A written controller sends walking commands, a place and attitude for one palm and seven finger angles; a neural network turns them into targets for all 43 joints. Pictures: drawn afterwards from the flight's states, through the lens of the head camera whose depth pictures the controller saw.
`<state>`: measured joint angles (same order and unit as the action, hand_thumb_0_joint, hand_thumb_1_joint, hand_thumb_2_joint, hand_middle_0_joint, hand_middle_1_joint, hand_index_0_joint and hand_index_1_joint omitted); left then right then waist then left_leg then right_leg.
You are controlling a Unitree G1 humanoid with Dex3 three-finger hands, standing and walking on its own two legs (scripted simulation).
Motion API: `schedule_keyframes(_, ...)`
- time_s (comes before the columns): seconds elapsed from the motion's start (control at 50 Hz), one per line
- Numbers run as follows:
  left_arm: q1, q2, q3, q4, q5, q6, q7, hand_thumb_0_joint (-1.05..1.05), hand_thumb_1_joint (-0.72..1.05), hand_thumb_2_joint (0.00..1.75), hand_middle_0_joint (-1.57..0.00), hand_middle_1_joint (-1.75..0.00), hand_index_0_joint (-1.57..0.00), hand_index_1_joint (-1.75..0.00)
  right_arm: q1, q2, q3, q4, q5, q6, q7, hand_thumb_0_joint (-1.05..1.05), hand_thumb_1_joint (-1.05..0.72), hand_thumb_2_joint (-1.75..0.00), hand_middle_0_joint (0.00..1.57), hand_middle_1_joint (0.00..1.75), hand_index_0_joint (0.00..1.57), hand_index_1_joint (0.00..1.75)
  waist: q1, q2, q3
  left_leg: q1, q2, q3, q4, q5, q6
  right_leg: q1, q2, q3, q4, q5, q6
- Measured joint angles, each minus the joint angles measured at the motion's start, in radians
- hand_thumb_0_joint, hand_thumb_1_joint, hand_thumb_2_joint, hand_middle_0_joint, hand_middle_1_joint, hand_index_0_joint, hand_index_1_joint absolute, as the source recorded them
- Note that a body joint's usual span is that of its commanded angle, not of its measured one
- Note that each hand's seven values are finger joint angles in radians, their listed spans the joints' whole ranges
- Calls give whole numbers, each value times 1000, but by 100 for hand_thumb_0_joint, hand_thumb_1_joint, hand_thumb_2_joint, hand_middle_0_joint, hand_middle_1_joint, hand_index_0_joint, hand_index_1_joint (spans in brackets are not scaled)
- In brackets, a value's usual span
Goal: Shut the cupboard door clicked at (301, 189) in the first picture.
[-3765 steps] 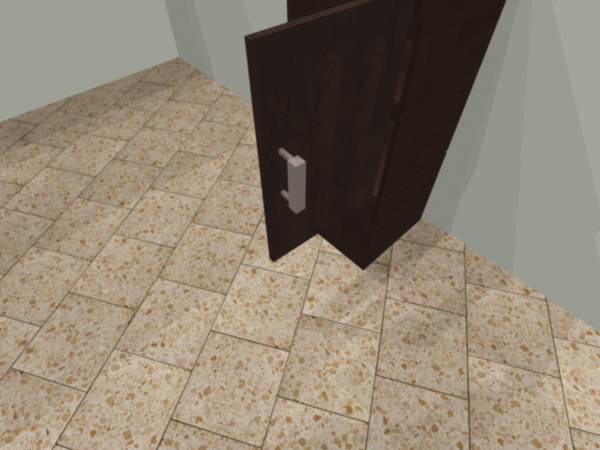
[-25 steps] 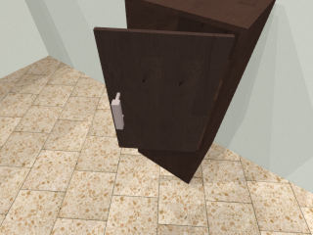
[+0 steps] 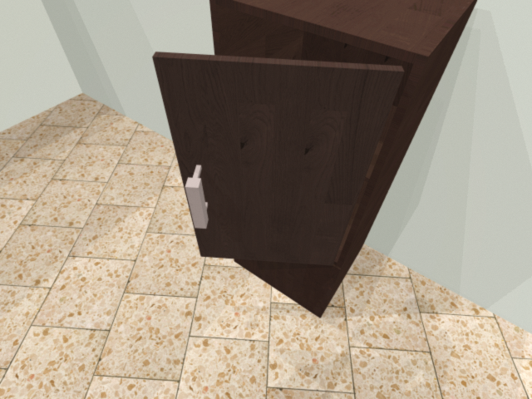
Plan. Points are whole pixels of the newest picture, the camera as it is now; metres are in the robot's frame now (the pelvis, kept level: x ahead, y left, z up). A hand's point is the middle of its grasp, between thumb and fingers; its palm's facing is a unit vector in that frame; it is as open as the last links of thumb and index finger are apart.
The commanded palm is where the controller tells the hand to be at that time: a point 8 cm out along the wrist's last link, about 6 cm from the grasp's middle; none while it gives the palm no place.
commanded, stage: come to a stop and stand still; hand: left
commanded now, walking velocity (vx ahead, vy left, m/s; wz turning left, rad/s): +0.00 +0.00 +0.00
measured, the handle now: (199, 196) +0.51 +0.18 -0.05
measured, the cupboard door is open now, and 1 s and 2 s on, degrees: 31 31 31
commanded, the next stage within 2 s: look again from close up in 0.14 s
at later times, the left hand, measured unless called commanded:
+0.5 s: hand out of the picture +0.00 +0.17 -0.18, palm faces +0.02 -0.98 -0.18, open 7.4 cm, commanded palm none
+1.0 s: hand out of the picture -0.01 +0.16 -0.18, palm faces +0.03 -0.99 -0.16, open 7.4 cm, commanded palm none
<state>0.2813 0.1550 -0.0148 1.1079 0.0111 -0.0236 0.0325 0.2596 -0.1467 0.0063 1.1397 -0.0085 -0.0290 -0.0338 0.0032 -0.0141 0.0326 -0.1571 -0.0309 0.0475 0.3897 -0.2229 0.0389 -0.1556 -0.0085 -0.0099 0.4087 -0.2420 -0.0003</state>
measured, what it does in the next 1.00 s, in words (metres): stands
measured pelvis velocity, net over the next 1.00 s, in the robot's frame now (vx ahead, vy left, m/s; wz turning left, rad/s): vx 0.01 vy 0.00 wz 0.00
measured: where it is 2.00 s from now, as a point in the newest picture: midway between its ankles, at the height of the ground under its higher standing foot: outside the picture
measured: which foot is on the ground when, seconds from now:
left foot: down 0.00-1.00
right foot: down 0.00-1.00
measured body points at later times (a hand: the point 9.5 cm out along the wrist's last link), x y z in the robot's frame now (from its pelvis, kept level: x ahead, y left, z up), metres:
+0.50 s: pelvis +0.01 +0.00 +0.00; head +0.02 +0.00 +0.45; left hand +0.00 +0.22 -0.16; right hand +0.01 -0.22 -0.16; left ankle -0.01 +0.09 -0.74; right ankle -0.01 -0.12 -0.74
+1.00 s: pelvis +0.01 +0.00 +0.00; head +0.02 +0.01 +0.45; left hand -0.01 +0.21 -0.17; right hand +0.00 -0.22 -0.16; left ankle -0.01 +0.09 -0.74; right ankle -0.01 -0.12 -0.74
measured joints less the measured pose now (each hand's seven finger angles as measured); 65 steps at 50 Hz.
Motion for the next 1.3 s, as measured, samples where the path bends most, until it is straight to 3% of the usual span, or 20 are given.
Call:
schedule_keyframes(0.9, 14, 1, -1, 17, -1, -4, 1, 0, 91, 89, -20, -30, -20, -30, 3, 8, 6, 21, -1, 1, -2, 1, -92, -90, 20, 30, 20, 30, 3, -8, 3, 31, 1, -10, -21, 1, -3, 38, 1, -9, -31, 3, -1)
schedule_keyframes(1.16, 100, -17, 24, 24, 13, 6, -22, 0, 91, 89, -19, -30, -20, -30, 94, 37, -11, 19, -6, 6, 6, 0, -91, -90, 20, 30, 20, 30, 4, -15, -22, 4, 2, -1, 103, -117, -4, -4, 0, -1, 120, -125, -15)
schedule_keyframes(1.3, 114, -36, 31, 22, 7, -20, 3, 0, 91, 89, -19, -30, -20, -30, 81, 46, -9, 19, 1, 11, -11, 1, -91, -90, 20, 30, 20, 30, 7, 8, 14, -58, 44, 3, 261, -187, -28, 32, 29, -41, 120, -169, -28)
